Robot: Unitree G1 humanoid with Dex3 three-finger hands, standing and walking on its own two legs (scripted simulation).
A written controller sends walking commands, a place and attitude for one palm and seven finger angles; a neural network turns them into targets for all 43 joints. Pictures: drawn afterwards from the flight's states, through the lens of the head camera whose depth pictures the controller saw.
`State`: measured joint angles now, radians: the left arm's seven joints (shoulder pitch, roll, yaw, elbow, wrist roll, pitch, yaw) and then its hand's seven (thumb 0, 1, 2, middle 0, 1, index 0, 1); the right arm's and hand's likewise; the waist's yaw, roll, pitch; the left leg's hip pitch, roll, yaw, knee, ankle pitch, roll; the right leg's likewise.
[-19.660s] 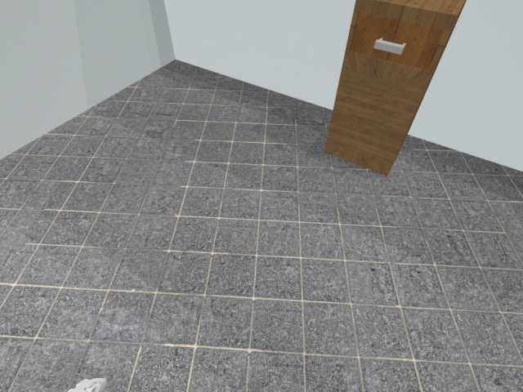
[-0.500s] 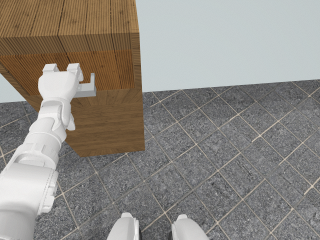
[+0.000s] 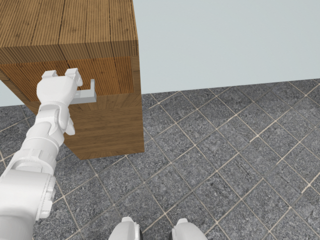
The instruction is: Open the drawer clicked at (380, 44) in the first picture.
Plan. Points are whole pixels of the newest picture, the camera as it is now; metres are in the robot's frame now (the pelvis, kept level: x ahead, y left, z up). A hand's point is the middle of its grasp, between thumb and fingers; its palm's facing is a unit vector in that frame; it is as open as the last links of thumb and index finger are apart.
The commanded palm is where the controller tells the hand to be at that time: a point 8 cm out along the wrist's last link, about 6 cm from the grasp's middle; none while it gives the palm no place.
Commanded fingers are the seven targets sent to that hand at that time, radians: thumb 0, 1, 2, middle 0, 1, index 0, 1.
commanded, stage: lift the fingers back up to retry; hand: left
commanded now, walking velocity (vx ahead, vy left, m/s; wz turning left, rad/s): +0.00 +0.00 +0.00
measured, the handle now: (75, 90) +0.53 +0.22 -0.01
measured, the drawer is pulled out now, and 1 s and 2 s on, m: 0.00 0.00 0.00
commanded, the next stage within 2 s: re-aim the fingers above the handle in 0.46 s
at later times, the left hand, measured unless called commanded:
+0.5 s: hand (63, 92) +0.48 +0.23 +0.04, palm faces -0.08 -0.07 -0.99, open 13.9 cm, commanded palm +0.47 +0.23 +0.10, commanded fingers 0.00 -0.50 0.30 -0.30 -1.20 -0.30 -1.20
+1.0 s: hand (64, 91) +0.48 +0.22 +0.04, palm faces -0.08 -0.04 -1.00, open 13.8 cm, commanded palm +0.47 +0.23 +0.10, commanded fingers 0.00 -0.50 0.30 -0.30 -1.20 -0.30 -1.20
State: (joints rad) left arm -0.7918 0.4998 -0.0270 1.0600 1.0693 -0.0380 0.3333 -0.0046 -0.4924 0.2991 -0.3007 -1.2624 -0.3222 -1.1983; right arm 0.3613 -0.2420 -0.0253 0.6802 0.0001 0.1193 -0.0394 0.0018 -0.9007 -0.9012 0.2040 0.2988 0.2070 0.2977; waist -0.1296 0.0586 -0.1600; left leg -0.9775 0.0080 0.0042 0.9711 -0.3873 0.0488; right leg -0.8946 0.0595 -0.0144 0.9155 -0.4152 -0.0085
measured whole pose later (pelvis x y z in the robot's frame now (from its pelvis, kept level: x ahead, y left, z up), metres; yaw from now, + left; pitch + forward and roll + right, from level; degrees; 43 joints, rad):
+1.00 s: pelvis +0.04 -0.01 +0.03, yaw +1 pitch +18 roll -1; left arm -0.68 0.46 -0.02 0.98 1.07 -0.04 0.31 0.00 -0.49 0.30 -0.31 -1.20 -0.32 -1.20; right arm 0.32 -0.25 -0.06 0.68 0.01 0.17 -0.03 0.00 -0.90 -0.90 0.20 0.30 0.21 0.30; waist -0.09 0.05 -0.16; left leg -0.74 0.00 0.01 0.79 -0.37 0.03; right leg -0.67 0.05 0.00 0.76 -0.41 -0.03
